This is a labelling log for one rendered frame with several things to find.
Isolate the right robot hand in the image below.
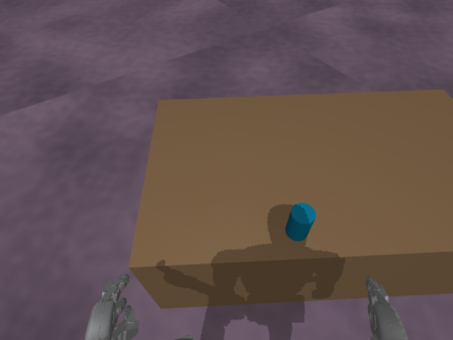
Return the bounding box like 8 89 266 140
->
366 276 408 340

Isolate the can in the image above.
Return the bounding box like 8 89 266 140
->
285 203 316 242

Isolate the left robot hand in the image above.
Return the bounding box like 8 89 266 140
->
85 274 139 340

